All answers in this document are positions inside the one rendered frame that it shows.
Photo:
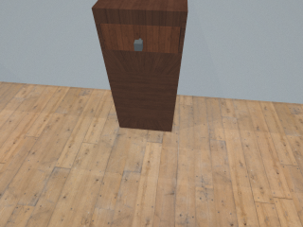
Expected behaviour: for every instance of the cabinet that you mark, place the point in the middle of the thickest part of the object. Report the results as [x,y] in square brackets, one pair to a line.
[143,84]

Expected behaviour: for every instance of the drawer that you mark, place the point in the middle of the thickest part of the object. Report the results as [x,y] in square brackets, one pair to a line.
[160,39]

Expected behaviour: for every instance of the handle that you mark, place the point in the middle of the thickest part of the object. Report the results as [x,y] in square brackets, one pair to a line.
[138,45]

